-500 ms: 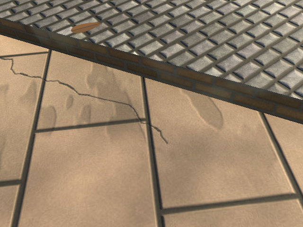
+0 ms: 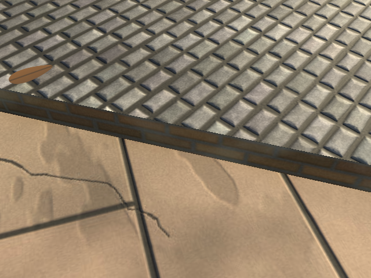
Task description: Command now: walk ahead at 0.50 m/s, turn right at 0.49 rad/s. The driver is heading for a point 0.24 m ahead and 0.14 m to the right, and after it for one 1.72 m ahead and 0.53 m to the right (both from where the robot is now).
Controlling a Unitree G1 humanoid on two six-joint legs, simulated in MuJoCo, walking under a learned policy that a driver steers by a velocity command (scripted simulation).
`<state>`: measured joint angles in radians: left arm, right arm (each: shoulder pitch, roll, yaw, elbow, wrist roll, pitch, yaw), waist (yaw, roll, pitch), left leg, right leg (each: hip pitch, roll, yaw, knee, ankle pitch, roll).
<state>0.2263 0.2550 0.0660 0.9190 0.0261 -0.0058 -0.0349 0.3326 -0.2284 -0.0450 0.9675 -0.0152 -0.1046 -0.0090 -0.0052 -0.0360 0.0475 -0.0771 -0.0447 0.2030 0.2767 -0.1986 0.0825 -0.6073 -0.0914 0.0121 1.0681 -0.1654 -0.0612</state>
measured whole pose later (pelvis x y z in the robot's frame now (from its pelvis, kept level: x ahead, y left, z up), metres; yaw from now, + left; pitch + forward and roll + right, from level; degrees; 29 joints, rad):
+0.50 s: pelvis +0.19 -0.04 -0.01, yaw -17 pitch +1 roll +1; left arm 0.21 0.26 0.07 0.85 0.01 0.00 0.00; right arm 0.13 -0.24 -0.05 0.80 -0.03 0.01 -0.03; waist 0.02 0.02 0.10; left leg -0.58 0.07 -0.04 1.12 -0.37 -0.05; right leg -0.33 0.14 0.00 0.42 -0.10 -0.14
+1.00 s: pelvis +0.25 +0.01 +0.00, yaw -29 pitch +0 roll -1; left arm 0.21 0.29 0.07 0.82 0.02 0.04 0.01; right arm 0.21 -0.24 -0.02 0.78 -0.02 0.01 -0.04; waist 0.01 -0.05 0.03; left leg -0.20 -0.03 -0.02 0.41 -0.22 0.04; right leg -0.39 0.15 0.15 0.83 -0.42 0.00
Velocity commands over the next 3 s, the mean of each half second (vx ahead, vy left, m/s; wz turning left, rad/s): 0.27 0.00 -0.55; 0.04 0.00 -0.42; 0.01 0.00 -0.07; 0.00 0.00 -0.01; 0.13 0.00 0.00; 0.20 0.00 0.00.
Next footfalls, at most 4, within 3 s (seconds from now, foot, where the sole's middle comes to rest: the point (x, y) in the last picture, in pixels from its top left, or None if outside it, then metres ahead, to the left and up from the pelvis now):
0.26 right None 0.28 -0.10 -0.78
0.88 left None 0.33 0.07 -0.78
1.20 right None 0.19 -0.09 -0.78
2.88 right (241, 270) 0.52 -0.19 -0.78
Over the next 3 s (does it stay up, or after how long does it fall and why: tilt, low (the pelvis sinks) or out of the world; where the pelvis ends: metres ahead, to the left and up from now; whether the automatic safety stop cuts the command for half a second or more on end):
stays up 0.45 -0.08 -0.02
